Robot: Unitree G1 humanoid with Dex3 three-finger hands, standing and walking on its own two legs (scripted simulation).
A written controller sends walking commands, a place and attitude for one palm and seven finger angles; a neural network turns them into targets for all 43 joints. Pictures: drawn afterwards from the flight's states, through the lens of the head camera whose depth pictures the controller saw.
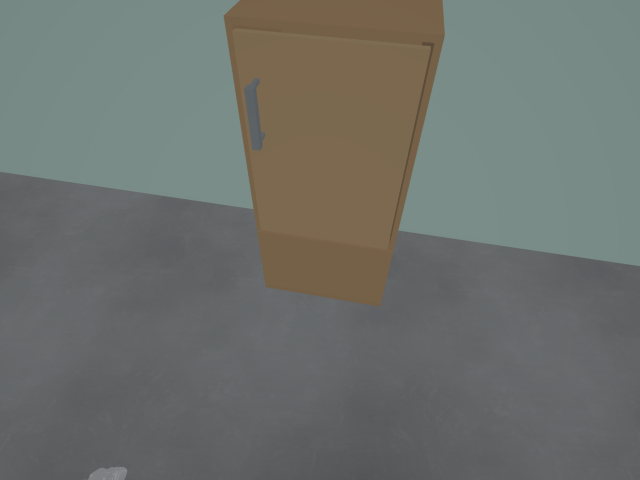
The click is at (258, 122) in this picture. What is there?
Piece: cupboard door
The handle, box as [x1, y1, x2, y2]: [244, 78, 264, 150]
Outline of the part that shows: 254,78 249,85 246,85 244,88 252,149 259,150 262,145 261,141 264,136 264,132 260,131 255,90 259,81 258,78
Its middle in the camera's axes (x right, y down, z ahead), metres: -0.15 -0.29 +0.90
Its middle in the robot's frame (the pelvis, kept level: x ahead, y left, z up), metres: +0.86 +0.20 +0.01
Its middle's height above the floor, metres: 0.78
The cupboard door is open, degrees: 0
